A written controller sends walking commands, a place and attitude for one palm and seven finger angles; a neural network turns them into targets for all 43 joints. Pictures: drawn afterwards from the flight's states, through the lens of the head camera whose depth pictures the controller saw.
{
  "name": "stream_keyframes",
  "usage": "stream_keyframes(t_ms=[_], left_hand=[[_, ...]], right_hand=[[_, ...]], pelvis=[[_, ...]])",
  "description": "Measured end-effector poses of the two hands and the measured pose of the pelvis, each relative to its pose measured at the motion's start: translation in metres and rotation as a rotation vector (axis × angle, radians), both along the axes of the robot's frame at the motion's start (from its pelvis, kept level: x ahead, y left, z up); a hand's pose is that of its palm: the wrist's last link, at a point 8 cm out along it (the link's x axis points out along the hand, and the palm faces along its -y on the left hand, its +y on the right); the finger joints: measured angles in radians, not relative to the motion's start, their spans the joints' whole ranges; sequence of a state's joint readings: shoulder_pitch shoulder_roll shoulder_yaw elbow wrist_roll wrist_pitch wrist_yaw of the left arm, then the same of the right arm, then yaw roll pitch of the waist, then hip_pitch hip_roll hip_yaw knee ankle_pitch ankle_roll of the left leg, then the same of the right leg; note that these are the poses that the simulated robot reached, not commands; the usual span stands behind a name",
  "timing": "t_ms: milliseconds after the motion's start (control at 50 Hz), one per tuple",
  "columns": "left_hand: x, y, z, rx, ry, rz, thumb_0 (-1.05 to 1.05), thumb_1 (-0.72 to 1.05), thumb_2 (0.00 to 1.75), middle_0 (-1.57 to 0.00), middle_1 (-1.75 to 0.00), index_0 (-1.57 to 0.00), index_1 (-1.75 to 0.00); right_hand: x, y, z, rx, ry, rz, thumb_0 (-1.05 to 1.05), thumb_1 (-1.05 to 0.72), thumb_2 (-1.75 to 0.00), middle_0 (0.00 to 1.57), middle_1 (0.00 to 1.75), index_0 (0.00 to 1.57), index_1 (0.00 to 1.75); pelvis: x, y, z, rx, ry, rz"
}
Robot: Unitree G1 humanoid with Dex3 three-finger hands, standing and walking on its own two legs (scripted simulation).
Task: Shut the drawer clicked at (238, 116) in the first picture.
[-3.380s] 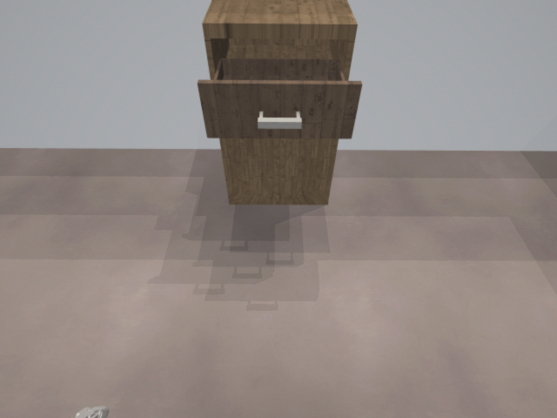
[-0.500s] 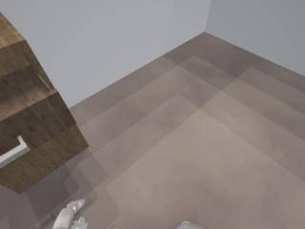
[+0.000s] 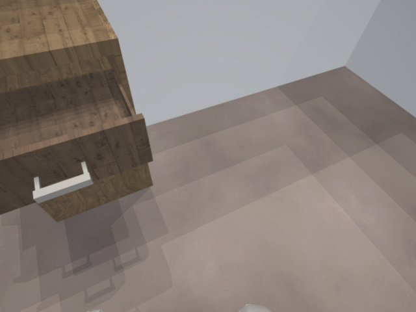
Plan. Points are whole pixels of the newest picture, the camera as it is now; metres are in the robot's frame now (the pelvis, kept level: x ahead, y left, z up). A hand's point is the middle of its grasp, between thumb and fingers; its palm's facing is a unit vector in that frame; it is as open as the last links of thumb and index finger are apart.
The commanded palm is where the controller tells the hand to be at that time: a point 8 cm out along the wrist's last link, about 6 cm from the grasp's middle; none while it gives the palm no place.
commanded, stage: turn to face it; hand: left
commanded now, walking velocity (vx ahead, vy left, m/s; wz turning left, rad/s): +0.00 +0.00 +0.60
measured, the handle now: (62, 180) +0.40 +0.36 -0.07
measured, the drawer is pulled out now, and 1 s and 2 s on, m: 0.30 0.30 0.30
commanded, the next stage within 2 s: take the last steps up to it in 0.60 s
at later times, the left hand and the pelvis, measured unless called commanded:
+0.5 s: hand out of the picture -0.07 +0.15 -0.16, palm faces +0.37 -0.89 -0.28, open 7.4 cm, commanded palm none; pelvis -0.04 -0.06 +0.00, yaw +19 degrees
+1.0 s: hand out of the picture -0.12 +0.13 -0.17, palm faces +0.45 -0.86 -0.22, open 7.4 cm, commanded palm none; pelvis -0.06 -0.06 -0.01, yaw +26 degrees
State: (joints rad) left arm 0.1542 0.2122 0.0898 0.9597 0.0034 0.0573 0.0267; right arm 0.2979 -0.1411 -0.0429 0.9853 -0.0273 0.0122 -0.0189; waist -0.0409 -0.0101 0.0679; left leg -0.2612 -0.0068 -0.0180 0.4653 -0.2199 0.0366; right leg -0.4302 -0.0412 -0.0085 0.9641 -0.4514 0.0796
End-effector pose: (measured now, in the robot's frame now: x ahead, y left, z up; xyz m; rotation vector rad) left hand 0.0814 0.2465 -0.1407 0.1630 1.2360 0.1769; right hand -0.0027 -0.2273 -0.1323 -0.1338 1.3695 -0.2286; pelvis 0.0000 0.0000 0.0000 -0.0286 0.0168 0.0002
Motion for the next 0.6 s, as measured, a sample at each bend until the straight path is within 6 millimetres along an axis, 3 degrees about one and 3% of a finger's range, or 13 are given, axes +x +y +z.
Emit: stream_keyframes(t_ms=[80, 200, 300, 420, 520, 600], left_hand=[[-0.01, 0.0, 0.009, 0.044, -0.031, 0.051, 0.01, 0.91, 0.9, -0.19, -0.3, -0.2, -0.3], [-0.034, -0.017, 0.019, 0.116, -0.116, 0.112, 0.01, 0.91, 0.9, -0.2, -0.3, -0.2, -0.3], [-0.077, -0.035, 0.028, 0.121, -0.102, 0.185, 0.01, 0.91, 0.9, -0.2, -0.3, -0.2, -0.3], [-0.132, -0.052, 0.023, 0.088, -0.048, 0.275, 0.01, 0.9, 0.9, -0.2, -0.3, -0.2, -0.3], [-0.19, -0.057, 0.008, 0.048, 0.031, 0.365, 0.01, 0.9, 0.9, -0.2, -0.3, -0.21, -0.3], [-0.238, -0.052, -0.014, 0.008, 0.102, 0.443, 0.01, 0.9, 0.9, -0.2, -0.3, -0.21, -0.3]], right_hand=[[0.021, -0.032, -0.004, -0.021, -0.021, 0.064, 0.01, -0.91, -0.9, 0.21, 0.3, 0.21, 0.3], [0.066, -0.082, -0.02, -0.032, -0.095, 0.161, 0.01, -0.91, -0.9, 0.2, 0.3, 0.21, 0.3], [0.109, -0.094, -0.009, -0.033, -0.166, 0.266, 0.01, -0.91, -0.9, 0.2, 0.3, 0.2, 0.3], [0.145, -0.075, 0.004, -0.011, -0.216, 0.391, 0.01, -0.91, -0.9, 0.2, 0.3, 0.2, 0.3], [0.165, -0.034, 0.01, 0.007, -0.249, 0.499, 0.01, -0.91, -0.9, 0.2, 0.3, 0.2, 0.3], [0.168, 0.003, 0.01, 0.011, -0.301, 0.574, 0.01, -0.91, -0.9, 0.2, 0.3, 0.2, 0.3]], pelvis=[[-0.005, -0.014, -0.002, 0.01, -0.006, 0.056], [-0.014, -0.045, -0.015, 0.036, -0.025, 0.144], [-0.022, -0.057, -0.008, 0.057, -0.048, 0.223], [-0.031, -0.063, -0.003, 0.08, -0.051, 0.297], [-0.044, -0.057, -0.006, 0.072, -0.042, 0.342], [-0.056, -0.043, -0.016, 0.043, -0.037, 0.383]])
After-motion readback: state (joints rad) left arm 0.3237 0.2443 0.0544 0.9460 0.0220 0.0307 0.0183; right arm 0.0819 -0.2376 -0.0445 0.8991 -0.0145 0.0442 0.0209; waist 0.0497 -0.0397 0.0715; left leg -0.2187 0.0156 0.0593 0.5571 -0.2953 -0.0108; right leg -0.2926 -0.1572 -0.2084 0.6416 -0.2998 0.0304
